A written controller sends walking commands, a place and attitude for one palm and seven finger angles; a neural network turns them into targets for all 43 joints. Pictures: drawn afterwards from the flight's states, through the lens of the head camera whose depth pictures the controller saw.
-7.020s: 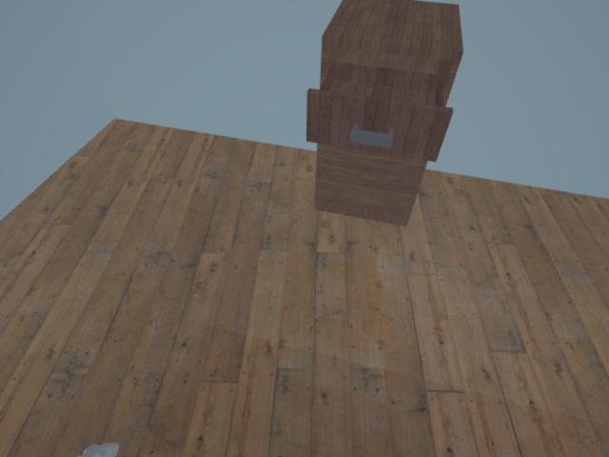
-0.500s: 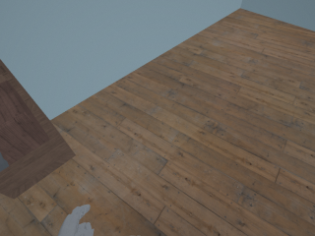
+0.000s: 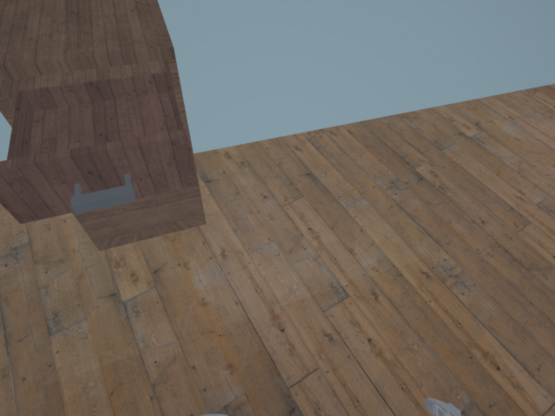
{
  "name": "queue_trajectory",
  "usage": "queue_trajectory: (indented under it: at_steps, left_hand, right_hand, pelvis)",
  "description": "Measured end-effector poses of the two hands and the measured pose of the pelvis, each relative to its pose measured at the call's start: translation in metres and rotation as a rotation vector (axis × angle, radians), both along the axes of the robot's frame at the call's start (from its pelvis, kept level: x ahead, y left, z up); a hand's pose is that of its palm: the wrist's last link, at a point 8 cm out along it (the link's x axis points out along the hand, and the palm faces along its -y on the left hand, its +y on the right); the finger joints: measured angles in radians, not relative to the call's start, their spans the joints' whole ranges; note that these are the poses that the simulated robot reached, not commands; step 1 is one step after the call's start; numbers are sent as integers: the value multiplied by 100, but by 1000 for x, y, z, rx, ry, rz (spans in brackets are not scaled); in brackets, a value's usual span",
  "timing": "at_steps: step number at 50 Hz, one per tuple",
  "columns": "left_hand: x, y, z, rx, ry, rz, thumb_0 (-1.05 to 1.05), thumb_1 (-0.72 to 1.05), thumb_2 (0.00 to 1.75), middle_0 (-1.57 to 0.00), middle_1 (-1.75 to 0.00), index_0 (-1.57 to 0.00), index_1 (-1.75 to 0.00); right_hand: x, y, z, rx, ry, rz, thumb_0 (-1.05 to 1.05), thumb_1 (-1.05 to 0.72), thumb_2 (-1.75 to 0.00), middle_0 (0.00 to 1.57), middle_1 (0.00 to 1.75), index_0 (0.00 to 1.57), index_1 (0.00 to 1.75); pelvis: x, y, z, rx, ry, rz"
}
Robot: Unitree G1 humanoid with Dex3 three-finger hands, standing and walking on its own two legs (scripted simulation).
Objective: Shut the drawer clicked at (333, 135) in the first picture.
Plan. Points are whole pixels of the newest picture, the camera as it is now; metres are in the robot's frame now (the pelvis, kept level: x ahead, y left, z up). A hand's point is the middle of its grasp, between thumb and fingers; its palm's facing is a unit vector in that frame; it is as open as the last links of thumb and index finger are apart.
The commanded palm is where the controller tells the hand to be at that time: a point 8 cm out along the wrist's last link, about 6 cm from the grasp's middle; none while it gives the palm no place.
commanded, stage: turn to face it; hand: left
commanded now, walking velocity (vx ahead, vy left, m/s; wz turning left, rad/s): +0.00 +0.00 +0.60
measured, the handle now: (103, 191) +0.51 +0.41 -0.08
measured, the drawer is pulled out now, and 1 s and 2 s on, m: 0.30 0.30 0.30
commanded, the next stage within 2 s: take the last steps up to it in 0.56 s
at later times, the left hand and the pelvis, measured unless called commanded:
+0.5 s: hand out of the picture +0.05 +0.18 -0.12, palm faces +0.27 -0.92 -0.30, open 7.4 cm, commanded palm none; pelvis -0.01 -0.04 +0.01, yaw +15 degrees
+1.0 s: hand out of the picture -0.18 +0.12 -0.17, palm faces +0.48 -0.86 -0.17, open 7.4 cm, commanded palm none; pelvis -0.03 -0.01 +0.01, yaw +23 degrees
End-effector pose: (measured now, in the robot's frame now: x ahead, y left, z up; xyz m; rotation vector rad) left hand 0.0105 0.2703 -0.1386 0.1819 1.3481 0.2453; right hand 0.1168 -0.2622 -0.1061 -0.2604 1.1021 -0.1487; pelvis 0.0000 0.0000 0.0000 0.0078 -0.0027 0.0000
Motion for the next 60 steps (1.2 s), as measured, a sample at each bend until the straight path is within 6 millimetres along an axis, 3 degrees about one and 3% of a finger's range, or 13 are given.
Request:
queue_trajectory:
  at_steps: [6,12,19,23,31,37,41,46,50,54,60]
  left_hand:
    - [0,14,12,-1,-52,61,1,91,89,-20,-30,-19,-30]
    - [16,8,26,11,-143,82,1,91,89,-20,-30,-19,-30]
    - [32,-19,39,44,-228,93,1,91,89,-20,-30,-19,-30]
    - [25,-41,45,75,-263,108,1,91,89,-20,-30,-20,-30]
    - [-30,-77,52,60,-192,218,1,90,89,-20,-30,-20,-30]
    - [-84,-95,42,19,-109,307,1,90,89,-20,-30,-20,-30]
    - [-128,-104,32,-23,-40,380,1,90,89,-20,-30,-20,-30]
    - [-186,-111,17,-94,73,466,1,90,89,-20,-30,-20,-30]
    - [-214,-107,1,-159,169,486,1,91,89,-20,-30,-20,-30]
    - [-196,-89,4,-182,161,461,1,91,89,-20,-30,-19,-30]
    - [-128,-51,6,-154,40,420,1,91,89,-20,-30,-19,-30]
  right_hand:
    - [13,23,15,-9,-15,74,1,-90,-90,20,30,20,29]
    - [7,32,9,29,18,111,1,-90,-90,20,30,20,30]
    - [-14,16,-16,79,93,119,1,-90,-90,20,30,20,30]
    - [-23,-2,-35,105,138,125,1,-90,-90,20,30,20,30]
    - [-29,-22,-30,101,217,180,1,-91,-90,20,30,20,29]
    - [-22,-18,-23,67,240,243,1,-91,-90,19,30,20,29]
    - [-7,0,-16,52,213,309,1,-91,-90,19,30,20,29]
    - [18,43,-3,45,122,388,1,-91,-90,19,30,20,29]
    - [21,74,-1,42,45,399,1,-91,-90,19,30,20,29]
    - [3,76,6,19,64,341,0,-94,-90,20,30,20,29]
    - [-38,65,3,-11,216,277,0,-94,-90,20,30,20,29]
  pelvis:
    - [-3,8,13,-20,-8,67]
    - [-6,4,18,-19,-8,132]
    - [-10,-19,13,1,-3,200]
    - [-13,-37,7,6,-11,243]
    - [-16,-54,20,41,-19,318]
    - [-21,-55,22,41,-15,355]
    - [-26,-48,23,25,-14,379]
    - [-29,-28,20,-1,-12,395]
    - [-30,-7,12,-24,-27,397]
    - [-21,8,21,-25,-40,399]
    - [0,21,24,-14,-40,390]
